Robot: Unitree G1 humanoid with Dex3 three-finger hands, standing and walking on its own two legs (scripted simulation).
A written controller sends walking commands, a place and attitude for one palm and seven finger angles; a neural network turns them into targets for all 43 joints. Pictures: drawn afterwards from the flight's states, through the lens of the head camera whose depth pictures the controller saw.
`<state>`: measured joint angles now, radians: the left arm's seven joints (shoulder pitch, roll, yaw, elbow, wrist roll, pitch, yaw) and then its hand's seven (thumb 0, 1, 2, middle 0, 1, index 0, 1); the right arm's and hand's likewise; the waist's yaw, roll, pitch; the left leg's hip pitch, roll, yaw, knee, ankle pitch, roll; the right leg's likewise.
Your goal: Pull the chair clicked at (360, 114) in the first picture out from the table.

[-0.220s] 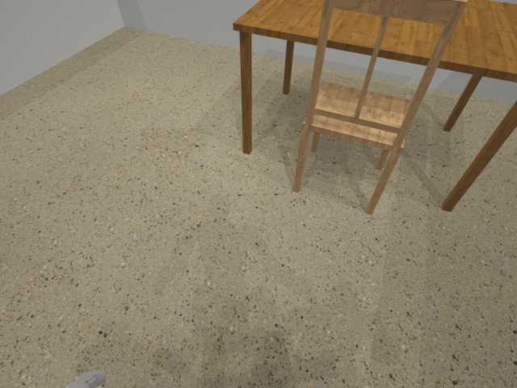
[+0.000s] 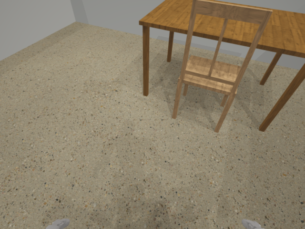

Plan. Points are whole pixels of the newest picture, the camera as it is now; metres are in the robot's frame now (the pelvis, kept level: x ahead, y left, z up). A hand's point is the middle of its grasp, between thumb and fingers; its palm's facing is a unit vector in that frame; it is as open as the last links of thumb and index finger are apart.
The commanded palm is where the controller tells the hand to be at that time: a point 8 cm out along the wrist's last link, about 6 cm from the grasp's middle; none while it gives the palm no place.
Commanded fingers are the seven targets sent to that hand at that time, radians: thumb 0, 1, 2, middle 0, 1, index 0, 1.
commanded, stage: stand and wait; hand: left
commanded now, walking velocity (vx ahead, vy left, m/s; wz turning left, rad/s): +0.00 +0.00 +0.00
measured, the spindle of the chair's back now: (217, 50) +1.12 -0.33 -0.06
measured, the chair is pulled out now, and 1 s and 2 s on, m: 0.00 0.00 0.00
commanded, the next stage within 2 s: look at it before walking up in 0.60 s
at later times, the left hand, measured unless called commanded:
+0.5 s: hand out of the picture +0.05 +0.24 -0.15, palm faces -0.02 -0.94 -0.34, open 7.4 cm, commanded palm none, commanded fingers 0.00 0.90 0.90 -0.20 -0.30 -0.20 -0.30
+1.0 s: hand out of the picture +0.04 +0.24 -0.15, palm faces -0.03 -0.95 -0.32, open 7.4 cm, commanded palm none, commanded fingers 0.00 0.90 0.90 -0.20 -0.30 -0.20 -0.30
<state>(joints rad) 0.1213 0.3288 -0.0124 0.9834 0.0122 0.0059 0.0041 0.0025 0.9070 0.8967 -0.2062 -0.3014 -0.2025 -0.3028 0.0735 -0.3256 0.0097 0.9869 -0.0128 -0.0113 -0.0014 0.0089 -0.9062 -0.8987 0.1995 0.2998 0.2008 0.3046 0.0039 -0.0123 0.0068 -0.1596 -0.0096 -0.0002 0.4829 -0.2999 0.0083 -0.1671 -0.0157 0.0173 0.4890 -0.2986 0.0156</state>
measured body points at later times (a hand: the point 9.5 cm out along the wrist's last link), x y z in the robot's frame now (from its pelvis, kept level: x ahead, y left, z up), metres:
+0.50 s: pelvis -0.02 +0.00 +0.01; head -0.02 +0.00 +0.46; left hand +0.05 +0.29 -0.13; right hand +0.06 -0.30 -0.13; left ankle -0.03 +0.11 -0.74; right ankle -0.02 -0.13 -0.74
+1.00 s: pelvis -0.03 -0.01 +0.01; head -0.03 +0.00 +0.46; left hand +0.04 +0.29 -0.13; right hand +0.04 -0.30 -0.13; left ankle -0.02 +0.11 -0.74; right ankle -0.02 -0.13 -0.74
